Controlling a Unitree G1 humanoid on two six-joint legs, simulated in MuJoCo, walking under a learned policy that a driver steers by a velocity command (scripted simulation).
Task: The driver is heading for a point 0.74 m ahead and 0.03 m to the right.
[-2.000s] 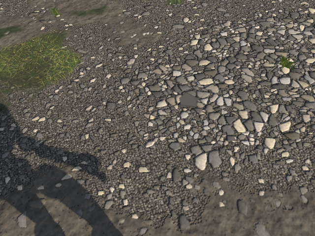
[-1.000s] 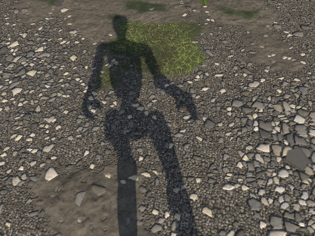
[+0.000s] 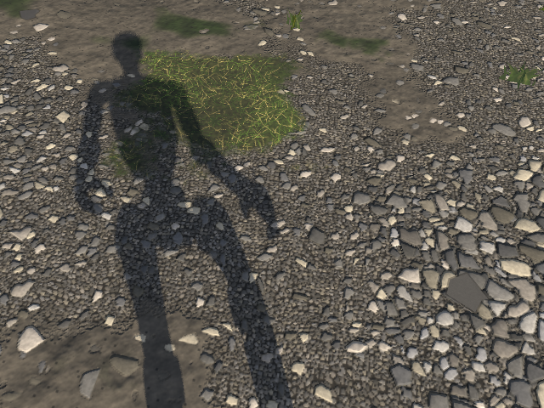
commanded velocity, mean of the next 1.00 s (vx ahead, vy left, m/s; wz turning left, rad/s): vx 0.03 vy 0.00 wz -0.16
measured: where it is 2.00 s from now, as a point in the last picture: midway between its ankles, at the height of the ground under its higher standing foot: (225, 363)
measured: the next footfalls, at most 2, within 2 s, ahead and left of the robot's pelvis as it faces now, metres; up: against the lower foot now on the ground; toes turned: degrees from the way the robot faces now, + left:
right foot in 0.22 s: +0.18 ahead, -0.14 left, +0.00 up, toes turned -8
left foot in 0.60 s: +0.21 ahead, +0.09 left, +0.00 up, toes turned -18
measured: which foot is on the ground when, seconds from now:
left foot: down 0.00-0.22, up 0.24-0.58, down 0.60-0.96, up 0.98-1.00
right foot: up 0.00-0.20, down 0.22-1.00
